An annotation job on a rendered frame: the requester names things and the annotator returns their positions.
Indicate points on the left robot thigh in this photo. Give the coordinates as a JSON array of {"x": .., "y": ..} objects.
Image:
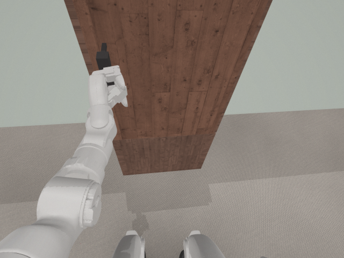
[{"x": 130, "y": 246}]

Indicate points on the handle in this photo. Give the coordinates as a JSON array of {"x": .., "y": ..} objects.
[{"x": 103, "y": 60}]

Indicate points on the robot thigh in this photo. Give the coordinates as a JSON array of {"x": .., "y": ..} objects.
[
  {"x": 130, "y": 246},
  {"x": 201, "y": 246}
]

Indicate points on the right robot thigh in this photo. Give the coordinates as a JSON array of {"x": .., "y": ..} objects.
[{"x": 201, "y": 246}]

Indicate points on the cupboard door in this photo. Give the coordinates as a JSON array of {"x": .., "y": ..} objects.
[{"x": 179, "y": 59}]

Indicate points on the left robot hand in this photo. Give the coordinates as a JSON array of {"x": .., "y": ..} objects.
[{"x": 100, "y": 93}]

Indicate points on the left robot upper arm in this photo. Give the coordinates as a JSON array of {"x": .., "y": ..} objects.
[{"x": 67, "y": 207}]

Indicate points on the robot left forearm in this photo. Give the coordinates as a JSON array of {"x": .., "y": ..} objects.
[{"x": 93, "y": 153}]

